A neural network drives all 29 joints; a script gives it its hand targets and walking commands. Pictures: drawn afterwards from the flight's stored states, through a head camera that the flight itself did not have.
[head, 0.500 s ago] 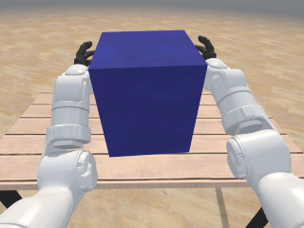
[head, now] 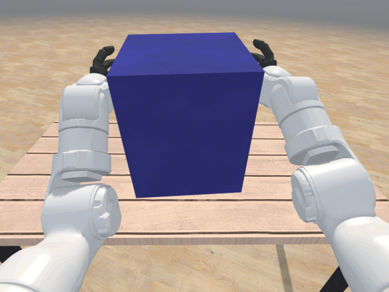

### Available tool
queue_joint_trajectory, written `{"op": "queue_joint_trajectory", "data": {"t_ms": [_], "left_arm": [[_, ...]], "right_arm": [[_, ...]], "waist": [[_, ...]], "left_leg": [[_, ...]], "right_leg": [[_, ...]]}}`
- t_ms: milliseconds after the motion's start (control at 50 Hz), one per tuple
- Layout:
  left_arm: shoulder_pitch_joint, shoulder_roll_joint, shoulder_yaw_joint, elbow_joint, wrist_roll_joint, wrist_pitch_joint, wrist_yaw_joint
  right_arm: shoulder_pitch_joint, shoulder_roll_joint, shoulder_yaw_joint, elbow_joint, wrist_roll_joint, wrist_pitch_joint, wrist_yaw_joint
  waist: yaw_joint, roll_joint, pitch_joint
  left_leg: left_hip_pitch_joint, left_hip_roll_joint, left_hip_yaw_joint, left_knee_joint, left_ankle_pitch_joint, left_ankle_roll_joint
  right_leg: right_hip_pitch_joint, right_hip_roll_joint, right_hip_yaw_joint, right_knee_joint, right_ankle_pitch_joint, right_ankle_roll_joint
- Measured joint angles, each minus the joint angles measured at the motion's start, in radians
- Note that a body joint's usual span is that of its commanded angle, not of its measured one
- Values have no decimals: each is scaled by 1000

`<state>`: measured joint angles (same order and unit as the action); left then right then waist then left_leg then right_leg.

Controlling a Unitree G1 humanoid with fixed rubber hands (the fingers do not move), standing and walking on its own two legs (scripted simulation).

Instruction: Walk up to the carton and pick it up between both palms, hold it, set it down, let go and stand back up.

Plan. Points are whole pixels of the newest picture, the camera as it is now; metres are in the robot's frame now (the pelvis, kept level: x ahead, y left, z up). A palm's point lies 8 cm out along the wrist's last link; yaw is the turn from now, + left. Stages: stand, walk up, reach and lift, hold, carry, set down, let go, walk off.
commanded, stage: reach and lift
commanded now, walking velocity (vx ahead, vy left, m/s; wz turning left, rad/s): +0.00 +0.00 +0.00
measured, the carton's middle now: (185, 114) +0.37 -0.01 +0.25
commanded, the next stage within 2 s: hold in 0.06 s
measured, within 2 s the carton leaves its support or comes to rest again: neither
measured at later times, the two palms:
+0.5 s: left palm (99, 76) +0.37 +0.14 +0.33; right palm (270, 69) +0.37 -0.16 +0.34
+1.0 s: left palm (92, 78) +0.37 +0.16 +0.32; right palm (262, 68) +0.37 -0.15 +0.34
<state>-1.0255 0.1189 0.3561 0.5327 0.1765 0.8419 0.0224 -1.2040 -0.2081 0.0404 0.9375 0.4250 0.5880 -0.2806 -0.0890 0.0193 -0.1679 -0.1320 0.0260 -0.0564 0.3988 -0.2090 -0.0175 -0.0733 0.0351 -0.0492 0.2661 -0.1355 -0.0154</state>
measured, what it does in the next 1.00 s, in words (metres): stands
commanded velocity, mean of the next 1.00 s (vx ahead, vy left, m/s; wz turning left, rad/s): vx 0.00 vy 0.00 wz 0.00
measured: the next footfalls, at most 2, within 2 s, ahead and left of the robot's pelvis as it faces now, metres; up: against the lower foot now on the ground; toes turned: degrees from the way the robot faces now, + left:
none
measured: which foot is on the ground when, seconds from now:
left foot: down 0.00-1.00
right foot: down 0.00-1.00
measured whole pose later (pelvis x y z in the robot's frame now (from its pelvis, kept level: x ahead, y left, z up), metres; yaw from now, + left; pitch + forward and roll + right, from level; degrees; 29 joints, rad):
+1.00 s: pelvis +0.00 -0.01 +0.00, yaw +1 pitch -2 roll -2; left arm -1.08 0.15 0.36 0.57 0.17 0.87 0.01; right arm -1.25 -0.23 0.07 0.95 0.46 0.65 -0.30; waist -0.07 0.01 -0.20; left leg -0.15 0.02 -0.08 0.39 -0.20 -0.02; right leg -0.09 0.04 -0.04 0.26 -0.13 -0.02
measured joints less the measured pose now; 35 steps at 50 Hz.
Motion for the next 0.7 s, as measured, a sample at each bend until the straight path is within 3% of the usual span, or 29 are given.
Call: {"op": "queue_joint_trajectory", "data": {"t_ms": [280, 560, 700], "left_arm": [[-31, 0, 8, 18, 7, 21, 1], [-87, 8, 22, 93, 11, 13, 2], [-91, 13, 33, 93, 9, 7, -2]], "right_arm": [[-46, -19, 17, 42, 22, 17, 3], [-96, -20, -26, 108, -11, 24, 15], [-87, -24, 11, 83, 5, 27, 10]], "waist": [[15, 5, -16], [20, 15, -32], [23, 17, -29]], "left_leg": [[-9, -1, 1, 2, 3, 1], [-24, -1, -7, -8, 15, -3], [-22, 2, -11, -13, 17, -7]], "right_leg": [[-11, 2, 12, 1, 5, 1], [-29, 5, 14, 2, 10, -4], [-25, 10, 15, -6, 13, -7]]}}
